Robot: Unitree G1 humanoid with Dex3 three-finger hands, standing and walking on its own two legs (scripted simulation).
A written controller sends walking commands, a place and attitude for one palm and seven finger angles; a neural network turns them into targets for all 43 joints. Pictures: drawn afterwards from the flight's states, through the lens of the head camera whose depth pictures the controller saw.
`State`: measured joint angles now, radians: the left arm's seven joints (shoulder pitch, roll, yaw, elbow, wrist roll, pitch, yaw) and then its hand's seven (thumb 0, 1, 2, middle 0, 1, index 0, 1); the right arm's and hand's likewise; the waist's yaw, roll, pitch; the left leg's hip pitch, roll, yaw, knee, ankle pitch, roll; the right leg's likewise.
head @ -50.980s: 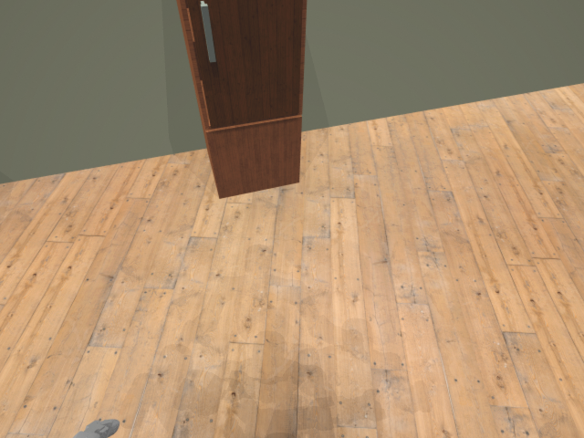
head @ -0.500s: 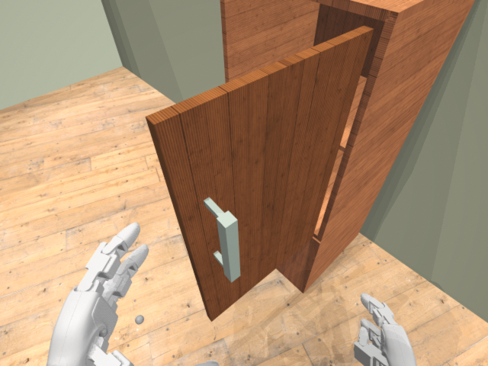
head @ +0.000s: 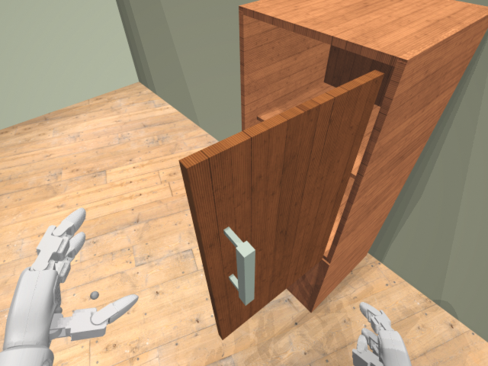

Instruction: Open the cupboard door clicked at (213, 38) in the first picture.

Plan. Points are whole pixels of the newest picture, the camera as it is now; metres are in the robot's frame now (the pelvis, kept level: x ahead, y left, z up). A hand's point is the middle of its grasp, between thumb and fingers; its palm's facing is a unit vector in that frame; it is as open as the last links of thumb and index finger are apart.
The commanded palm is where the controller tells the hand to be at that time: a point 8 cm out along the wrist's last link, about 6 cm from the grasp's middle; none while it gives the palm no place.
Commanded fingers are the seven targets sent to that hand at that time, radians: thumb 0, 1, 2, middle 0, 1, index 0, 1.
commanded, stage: draw the hand back to the body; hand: left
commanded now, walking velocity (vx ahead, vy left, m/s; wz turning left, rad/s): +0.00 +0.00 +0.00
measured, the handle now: (238, 267) +0.27 +0.05 +0.03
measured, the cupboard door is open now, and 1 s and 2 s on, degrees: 86 86 86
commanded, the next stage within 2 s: step back with the hand held close in 0.68 s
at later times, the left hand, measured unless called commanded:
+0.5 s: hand (61, 251) +0.20 +0.25 +0.17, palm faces +0.41 -0.82 -0.39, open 7.7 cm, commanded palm +0.15 +0.29 +0.19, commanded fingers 0.00 0.90 0.90 -0.20 -0.30 -0.20 -0.30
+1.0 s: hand (65, 257) +0.19 +0.24 +0.17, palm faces +0.38 -0.80 -0.46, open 7.4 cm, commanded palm +0.14 +0.28 +0.19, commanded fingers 0.00 0.90 0.90 -0.20 -0.30 -0.20 -0.30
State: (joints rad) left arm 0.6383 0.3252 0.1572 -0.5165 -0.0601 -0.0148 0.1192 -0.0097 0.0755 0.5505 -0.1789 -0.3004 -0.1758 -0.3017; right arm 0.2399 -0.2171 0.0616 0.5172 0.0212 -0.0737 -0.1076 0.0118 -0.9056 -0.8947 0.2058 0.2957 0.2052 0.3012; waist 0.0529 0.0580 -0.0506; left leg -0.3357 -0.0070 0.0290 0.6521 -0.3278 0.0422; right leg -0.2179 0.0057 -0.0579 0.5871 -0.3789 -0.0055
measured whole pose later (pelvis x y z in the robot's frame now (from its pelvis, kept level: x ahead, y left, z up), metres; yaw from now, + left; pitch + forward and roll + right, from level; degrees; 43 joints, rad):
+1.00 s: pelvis -0.01 -0.02 +0.02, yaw -2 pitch -1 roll -1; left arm 0.51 0.37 0.37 -0.41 -0.06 -0.12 0.11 0.01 0.89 0.90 -0.21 -0.30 -0.21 -0.30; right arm 0.16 -0.24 0.01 0.58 0.01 -0.01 -0.07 0.01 -0.91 -0.89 0.21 0.30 0.21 0.30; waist 0.02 0.06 0.02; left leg -0.23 0.02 0.04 0.46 -0.21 0.02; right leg -0.12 0.04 -0.04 0.39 -0.25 -0.02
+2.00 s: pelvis -0.17 +0.02 +0.02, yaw -2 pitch +4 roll -4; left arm 0.52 0.43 0.42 -0.61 -0.06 -0.19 0.16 0.01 0.89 0.90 -0.21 -0.30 -0.21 -0.30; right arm 0.14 -0.14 0.02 0.62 -0.03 -0.12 -0.03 0.01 -0.90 -0.89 0.21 0.30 0.21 0.30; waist 0.00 -0.01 0.00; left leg -0.44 0.06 0.06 0.32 0.05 0.05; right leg -0.21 0.07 -0.02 0.71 -0.53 0.00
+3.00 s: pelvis -0.29 +0.04 +0.02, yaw -5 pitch -1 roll -2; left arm 0.57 0.42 0.41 -0.49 -0.03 -0.22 0.14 0.01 0.89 0.90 -0.21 -0.30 -0.21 -0.30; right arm 0.21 -0.17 0.03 0.61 0.00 -0.15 -0.07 0.01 -0.90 -0.89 0.21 0.30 0.21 0.30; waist -0.01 -0.01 0.02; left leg -0.29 0.00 -0.01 0.45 -0.15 0.03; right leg -0.17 0.02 -0.03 0.39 -0.21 0.00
